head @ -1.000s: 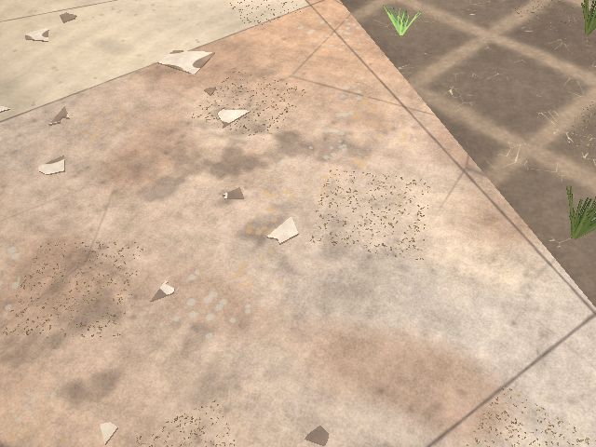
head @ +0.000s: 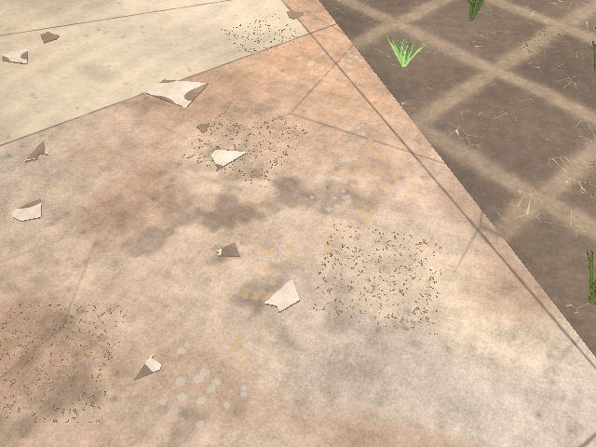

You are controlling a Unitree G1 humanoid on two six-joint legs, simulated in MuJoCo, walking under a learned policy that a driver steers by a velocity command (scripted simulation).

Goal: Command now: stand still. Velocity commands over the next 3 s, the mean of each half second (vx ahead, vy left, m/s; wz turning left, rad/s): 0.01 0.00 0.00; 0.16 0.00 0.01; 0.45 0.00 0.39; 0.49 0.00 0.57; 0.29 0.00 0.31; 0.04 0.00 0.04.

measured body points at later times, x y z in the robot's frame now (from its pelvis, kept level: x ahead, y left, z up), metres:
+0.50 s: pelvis +0.02 +0.00 +0.00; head +0.02 +0.00 +0.45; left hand +0.00 +0.21 -0.16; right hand +0.00 -0.22 -0.16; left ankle +0.02 +0.08 -0.74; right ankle +0.00 -0.11 -0.74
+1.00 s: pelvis +0.07 -0.03 -0.01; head +0.07 -0.05 +0.44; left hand +0.08 +0.20 -0.15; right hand -0.01 -0.26 -0.17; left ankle +0.02 +0.08 -0.74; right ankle +0.06 -0.12 -0.75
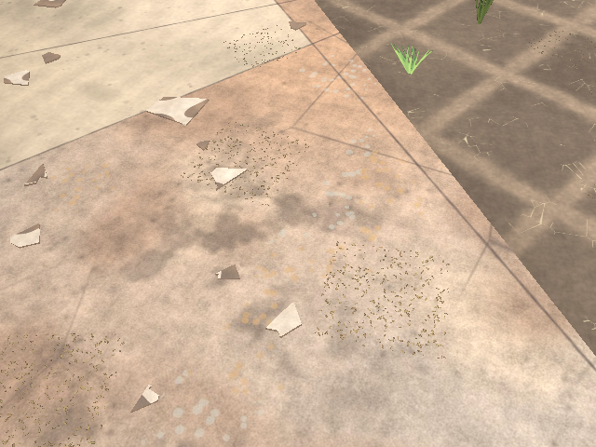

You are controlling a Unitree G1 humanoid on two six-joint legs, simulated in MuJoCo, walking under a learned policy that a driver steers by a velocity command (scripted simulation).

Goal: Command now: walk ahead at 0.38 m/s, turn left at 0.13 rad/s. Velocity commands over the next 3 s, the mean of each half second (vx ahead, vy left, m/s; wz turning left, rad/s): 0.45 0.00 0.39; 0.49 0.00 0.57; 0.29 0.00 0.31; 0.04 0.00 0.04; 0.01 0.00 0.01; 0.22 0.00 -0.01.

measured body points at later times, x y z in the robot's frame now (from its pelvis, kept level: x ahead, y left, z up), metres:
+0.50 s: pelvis +0.24 +0.03 -0.03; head +0.28 +0.03 +0.42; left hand +0.12 +0.23 -0.17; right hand +0.43 -0.17 -0.16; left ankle +0.31 +0.07 -0.74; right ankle +0.04 -0.10 -0.65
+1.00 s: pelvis +0.53 +0.08 -0.02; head +0.57 +0.11 +0.43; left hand +0.64 +0.39 -0.10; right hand +0.61 -0.19 -0.14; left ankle +0.32 +0.07 -0.73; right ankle +0.70 +0.06 -0.74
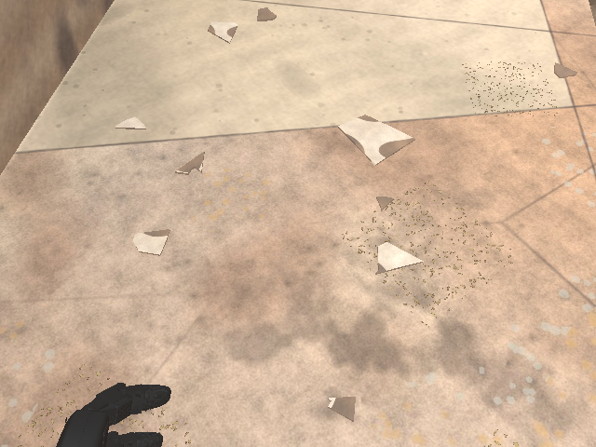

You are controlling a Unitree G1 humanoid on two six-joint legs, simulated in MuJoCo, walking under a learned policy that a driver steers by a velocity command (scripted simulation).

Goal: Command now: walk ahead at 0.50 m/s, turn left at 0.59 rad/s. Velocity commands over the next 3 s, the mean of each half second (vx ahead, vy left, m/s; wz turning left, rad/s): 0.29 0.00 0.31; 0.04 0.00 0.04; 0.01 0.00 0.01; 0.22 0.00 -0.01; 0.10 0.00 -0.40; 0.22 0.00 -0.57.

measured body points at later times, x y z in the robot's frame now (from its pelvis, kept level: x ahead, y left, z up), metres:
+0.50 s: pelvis +0.19 +0.01 +0.01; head +0.22 +0.03 +0.46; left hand +0.17 +0.25 -0.14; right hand +0.39 -0.19 -0.10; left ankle +0.26 +0.10 -0.72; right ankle +0.13 -0.11 -0.70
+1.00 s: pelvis +0.23 -0.01 +0.03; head +0.23 -0.01 +0.48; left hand +0.21 +0.23 -0.13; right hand +0.29 -0.24 -0.13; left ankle +0.26 +0.10 -0.72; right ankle +0.22 -0.12 -0.72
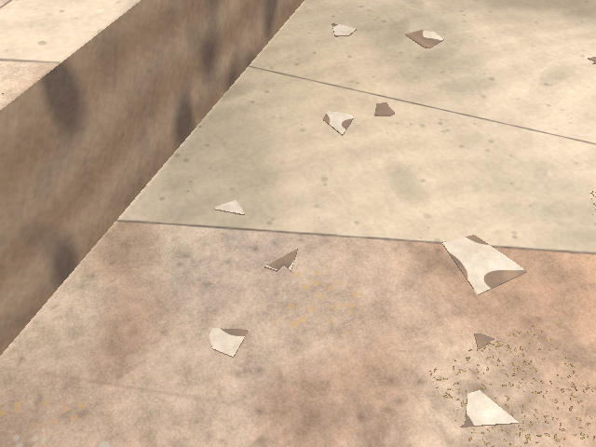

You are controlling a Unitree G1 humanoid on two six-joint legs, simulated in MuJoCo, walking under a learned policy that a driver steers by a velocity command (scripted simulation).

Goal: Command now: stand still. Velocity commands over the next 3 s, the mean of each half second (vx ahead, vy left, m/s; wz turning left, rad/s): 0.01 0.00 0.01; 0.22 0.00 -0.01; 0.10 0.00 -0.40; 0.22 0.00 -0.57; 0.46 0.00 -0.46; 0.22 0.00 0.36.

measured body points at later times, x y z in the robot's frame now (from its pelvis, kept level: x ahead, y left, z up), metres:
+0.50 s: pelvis +0.02 -0.01 +0.00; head +0.02 -0.02 +0.45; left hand +0.00 +0.20 -0.16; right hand +0.01 -0.23 -0.16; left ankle +0.05 +0.10 -0.74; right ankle -0.02 -0.11 -0.74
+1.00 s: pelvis +0.13 +0.04 +0.00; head +0.14 +0.05 +0.45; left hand +0.11 +0.27 -0.17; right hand +0.11 -0.20 -0.15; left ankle +0.10 +0.10 -0.74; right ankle +0.05 -0.08 -0.67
